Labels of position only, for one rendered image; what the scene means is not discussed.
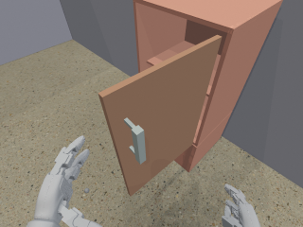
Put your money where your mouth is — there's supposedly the left robot hand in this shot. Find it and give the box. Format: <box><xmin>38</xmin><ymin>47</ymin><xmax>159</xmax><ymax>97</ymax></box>
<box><xmin>34</xmin><ymin>135</ymin><xmax>102</xmax><ymax>227</ymax></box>

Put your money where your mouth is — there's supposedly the cupboard door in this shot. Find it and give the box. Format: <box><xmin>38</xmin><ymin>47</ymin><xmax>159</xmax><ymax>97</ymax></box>
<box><xmin>98</xmin><ymin>35</ymin><xmax>222</xmax><ymax>197</ymax></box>

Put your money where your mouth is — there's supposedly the right robot hand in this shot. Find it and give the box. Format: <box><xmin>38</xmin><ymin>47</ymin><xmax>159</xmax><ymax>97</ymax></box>
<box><xmin>222</xmin><ymin>183</ymin><xmax>261</xmax><ymax>227</ymax></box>

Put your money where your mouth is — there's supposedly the handle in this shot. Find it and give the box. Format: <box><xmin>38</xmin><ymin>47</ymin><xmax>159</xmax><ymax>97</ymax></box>
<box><xmin>124</xmin><ymin>118</ymin><xmax>147</xmax><ymax>164</ymax></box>

